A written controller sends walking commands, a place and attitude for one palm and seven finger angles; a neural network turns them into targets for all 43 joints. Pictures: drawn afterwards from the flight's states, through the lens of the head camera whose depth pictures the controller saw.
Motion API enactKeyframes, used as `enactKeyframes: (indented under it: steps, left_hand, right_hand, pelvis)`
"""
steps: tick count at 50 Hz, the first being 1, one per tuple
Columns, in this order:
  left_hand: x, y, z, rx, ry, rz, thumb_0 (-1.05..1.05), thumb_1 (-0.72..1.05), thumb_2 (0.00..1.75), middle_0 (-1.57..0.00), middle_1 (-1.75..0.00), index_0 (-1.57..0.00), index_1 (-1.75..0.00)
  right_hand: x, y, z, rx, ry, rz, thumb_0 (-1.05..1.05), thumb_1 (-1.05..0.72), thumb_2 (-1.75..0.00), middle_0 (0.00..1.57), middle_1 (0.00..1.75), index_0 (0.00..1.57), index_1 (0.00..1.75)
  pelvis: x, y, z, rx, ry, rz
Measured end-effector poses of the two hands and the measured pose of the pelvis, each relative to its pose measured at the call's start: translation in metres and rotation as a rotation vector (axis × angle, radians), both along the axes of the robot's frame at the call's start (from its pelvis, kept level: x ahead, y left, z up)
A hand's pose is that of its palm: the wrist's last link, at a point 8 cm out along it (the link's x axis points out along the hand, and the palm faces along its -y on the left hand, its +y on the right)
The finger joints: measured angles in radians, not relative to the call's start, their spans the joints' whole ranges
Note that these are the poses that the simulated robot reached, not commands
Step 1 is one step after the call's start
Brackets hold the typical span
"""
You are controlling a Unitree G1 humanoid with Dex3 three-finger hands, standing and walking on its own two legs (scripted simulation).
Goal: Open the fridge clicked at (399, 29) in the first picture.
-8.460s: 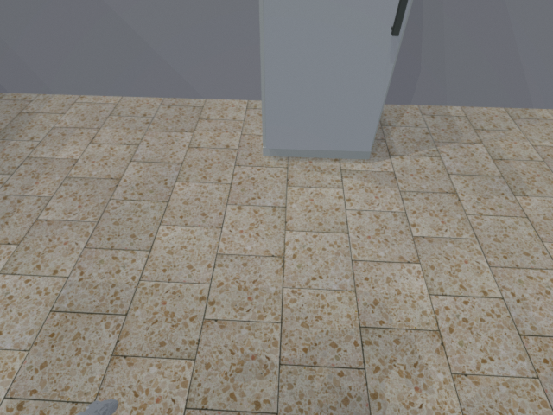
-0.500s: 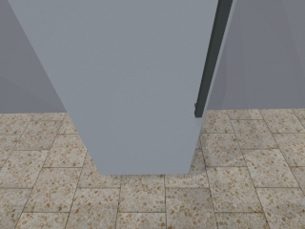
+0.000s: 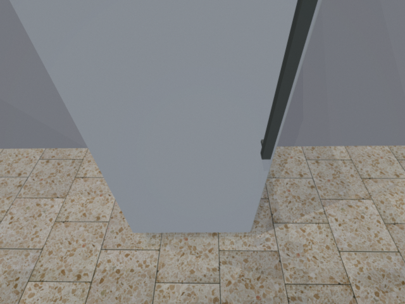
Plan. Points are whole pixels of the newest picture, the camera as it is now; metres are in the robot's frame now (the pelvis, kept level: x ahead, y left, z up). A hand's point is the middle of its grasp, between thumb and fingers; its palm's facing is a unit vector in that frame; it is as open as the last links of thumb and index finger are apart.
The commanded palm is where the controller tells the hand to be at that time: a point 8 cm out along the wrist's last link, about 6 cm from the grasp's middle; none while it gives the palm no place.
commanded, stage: look again from close up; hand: right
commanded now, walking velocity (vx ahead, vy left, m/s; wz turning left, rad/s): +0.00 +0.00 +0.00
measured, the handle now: (283, 74) +0.53 -0.15 +0.19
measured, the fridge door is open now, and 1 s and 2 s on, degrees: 0 0 0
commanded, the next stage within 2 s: raise the hand to about handle height in 0.24 s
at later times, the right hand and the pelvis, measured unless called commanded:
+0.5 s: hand (314, 301) +0.16 -0.20 -0.06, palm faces +0.24 +0.96 -0.11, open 7.5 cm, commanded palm +0.11 -0.25 -0.05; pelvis -0.01 +0.00 -0.01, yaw -2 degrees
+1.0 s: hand (323, 288) +0.17 -0.20 -0.01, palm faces +0.02 +1.00 -0.08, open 10.0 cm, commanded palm +0.15 -0.26 +0.01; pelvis -0.02 +0.03 -0.08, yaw -2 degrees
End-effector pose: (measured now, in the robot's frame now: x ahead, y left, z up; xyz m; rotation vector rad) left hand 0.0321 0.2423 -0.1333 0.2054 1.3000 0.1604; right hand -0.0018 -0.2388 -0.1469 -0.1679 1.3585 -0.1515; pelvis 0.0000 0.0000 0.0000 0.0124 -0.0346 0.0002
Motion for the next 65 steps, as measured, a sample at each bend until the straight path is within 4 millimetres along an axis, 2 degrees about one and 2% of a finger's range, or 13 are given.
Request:
enactKeyframes:
  steps: [18, 20, 26, 29, 32, 34, 38, 41, 43, 47, 51, 58, 65]
  left_hand:
    - [0.006, 0.001, 0.001, 0.001, 0.003, -0.014, 0.00, 0.90, 0.89, -0.20, -0.30, -0.20, -0.30]
    - [0.014, 0.001, 0.006, 0.016, -0.093, -0.036, 0.01, 0.90, 0.89, -0.20, -0.30, -0.20, -0.30]
    - [0.067, 0.004, 0.027, 0.039, -0.510, -0.093, 0.01, 0.90, 0.89, -0.20, -0.30, -0.20, -0.30]
    - [0.096, 0.009, 0.033, 0.041, -0.667, -0.126, 0.01, 0.90, 0.89, -0.20, -0.30, -0.20, -0.30]
    - [0.122, 0.016, 0.033, 0.047, -0.785, -0.162, 0.01, 0.90, 0.89, -0.20, -0.30, -0.20, -0.30]
    - [0.136, 0.020, 0.031, 0.053, -0.836, -0.170, 0.01, 0.90, 0.89, -0.20, -0.30, -0.20, -0.30]
    - [0.152, 0.022, 0.027, 0.069, -0.871, -0.181, 0.01, 0.90, 0.89, -0.20, -0.30, -0.20, -0.30]
    - [0.156, 0.019, 0.020, 0.075, -0.848, -0.212, 0.01, 0.90, 0.89, -0.20, -0.30, -0.20, -0.30]
    - [0.154, 0.015, 0.012, 0.069, -0.818, -0.229, 0.01, 0.90, 0.89, -0.20, -0.30, -0.20, -0.30]
    - [0.144, 0.008, -0.003, 0.046, -0.750, -0.226, 0.01, 0.90, 0.89, -0.20, -0.30, -0.20, -0.30]
    - [0.127, 0.005, -0.007, 0.025, -0.699, -0.170, 0.01, 0.90, 0.89, -0.20, -0.30, -0.20, -0.30]
    - [0.104, 0.015, 0.005, 0.051, -0.661, -0.096, 0.02, 0.90, 0.89, -0.21, -0.30, -0.21, -0.30]
    - [0.104, 0.029, 0.021, 0.115, -0.653, -0.109, 0.02, 0.90, 0.89, -0.20, -0.30, -0.20, -0.30]
  right_hand:
    - [0.002, -0.001, 0.002, -0.003, 0.009, 0.008, 0.00, -0.91, -0.89, 0.20, 0.30, 0.20, 0.30]
    - [0.031, -0.007, 0.018, -0.005, -0.173, -0.081, 0.01, -0.91, -0.89, 0.20, 0.30, 0.20, 0.30]
    - [0.149, -0.004, 0.116, -0.001, -0.965, -0.059, 0.01, -0.86, -0.87, 0.20, 0.33, 0.20, 0.34]
    - [0.177, 0.004, 0.144, 0.067, -1.274, 0.049, 0.01, -0.81, -0.85, 0.20, 0.36, 0.20, 0.37]
    - [0.178, 0.011, 0.142, 0.128, -1.418, 0.203, 0.00, -0.75, -0.82, 0.20, 0.40, 0.21, 0.40]
    - [0.168, 0.010, 0.127, 0.162, -1.385, 0.239, 0.00, -0.71, -0.81, 0.21, 0.43, 0.21, 0.43]
    - [0.136, -0.003, 0.101, 0.161, -1.251, 0.127, 0.00, -0.61, -0.77, 0.22, 0.49, 0.22, 0.49]
    - [0.119, -0.012, 0.106, 0.086, -1.258, 0.078, 0.01, -0.54, -0.74, 0.22, 0.53, 0.23, 0.53]
    - [0.117, -0.014, 0.118, 0.050, -1.306, 0.082, 0.01, -0.50, -0.72, 0.23, 0.56, 0.23, 0.56]
    - [0.132, -0.012, 0.136, 0.058, -1.368, 0.145, 0.01, -0.40, -0.68, 0.23, 0.62, 0.23, 0.62]
    - [0.156, -0.014, 0.144, 0.103, -1.315, 0.190, 0.01, -0.31, -0.64, 0.24, 0.68, 0.24, 0.68]
    - [0.176, -0.032, 0.163, 0.098, -1.288, 0.149, 0.00, -0.15, -0.57, 0.25, 0.78, 0.26, 0.79]
    - [0.185, -0.041, 0.174, 0.097, -1.320, 0.152, 0.00, 0.02, -0.50, 0.26, 0.89, 0.26, 0.89]
  pelvis:
    - [0.005, 0.000, 0.001, 0.001, -0.005, -0.005]
    - [0.003, 0.001, -0.001, -0.003, 0.005, -0.009]
    - [-0.010, 0.006, -0.018, -0.007, 0.062, -0.033]
    - [-0.017, 0.012, -0.036, -0.003, 0.119, -0.015]
    - [-0.023, 0.017, -0.059, -0.001, 0.162, 0.000]
    - [-0.025, 0.021, -0.072, 0.000, 0.172, 0.003]
    - [-0.023, 0.026, -0.085, 0.012, 0.170, -0.009]
    - [-0.021, 0.030, -0.087, 0.031, 0.167, -0.024]
    - [-0.022, 0.032, -0.088, 0.043, 0.165, -0.033]
    - [-0.024, 0.034, -0.085, 0.054, 0.161, -0.042]
    - [-0.023, 0.034, -0.076, 0.046, 0.155, -0.034]
    - [-0.014, 0.028, -0.058, 0.028, 0.148, -0.013]
    - [-0.008, 0.018, -0.049, 0.028, 0.133, -0.013]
